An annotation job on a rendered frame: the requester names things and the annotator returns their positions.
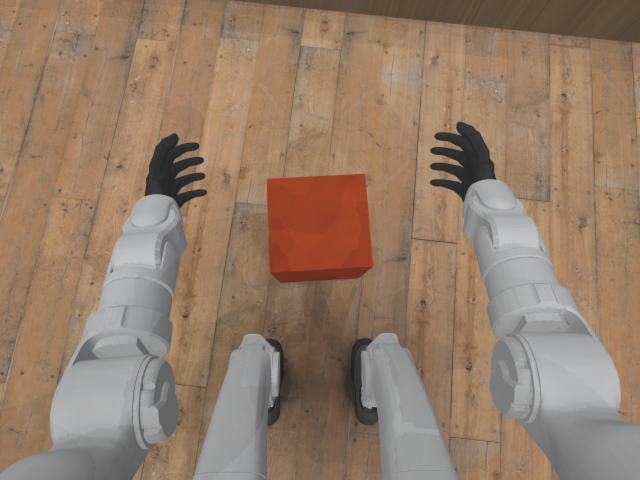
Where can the right robot upper arm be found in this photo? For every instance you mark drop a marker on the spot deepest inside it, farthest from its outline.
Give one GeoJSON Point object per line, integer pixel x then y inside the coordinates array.
{"type": "Point", "coordinates": [563, 390]}

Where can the robot right thigh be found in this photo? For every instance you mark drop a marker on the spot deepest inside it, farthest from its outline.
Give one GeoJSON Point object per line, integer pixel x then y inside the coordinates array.
{"type": "Point", "coordinates": [412, 445]}

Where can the left robot hand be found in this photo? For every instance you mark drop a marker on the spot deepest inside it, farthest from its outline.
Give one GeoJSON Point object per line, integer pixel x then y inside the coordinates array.
{"type": "Point", "coordinates": [162, 171]}

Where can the right robot forearm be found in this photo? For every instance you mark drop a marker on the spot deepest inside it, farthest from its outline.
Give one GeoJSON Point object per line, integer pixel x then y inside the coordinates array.
{"type": "Point", "coordinates": [523, 290]}

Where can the right robot hand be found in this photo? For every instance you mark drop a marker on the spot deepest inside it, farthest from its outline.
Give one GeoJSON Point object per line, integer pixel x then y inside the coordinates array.
{"type": "Point", "coordinates": [475, 159]}

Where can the left robot forearm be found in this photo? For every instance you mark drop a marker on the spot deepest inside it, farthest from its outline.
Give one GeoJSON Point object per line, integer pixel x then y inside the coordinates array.
{"type": "Point", "coordinates": [132, 317]}

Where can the left robot upper arm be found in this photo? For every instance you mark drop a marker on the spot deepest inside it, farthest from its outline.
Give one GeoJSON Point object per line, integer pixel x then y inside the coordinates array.
{"type": "Point", "coordinates": [107, 416]}

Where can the carton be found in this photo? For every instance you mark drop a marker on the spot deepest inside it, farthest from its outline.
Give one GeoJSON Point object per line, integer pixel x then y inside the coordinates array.
{"type": "Point", "coordinates": [318, 228]}

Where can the left robot shin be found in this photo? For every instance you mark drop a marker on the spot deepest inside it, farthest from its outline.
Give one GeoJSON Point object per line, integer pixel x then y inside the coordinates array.
{"type": "Point", "coordinates": [255, 339]}

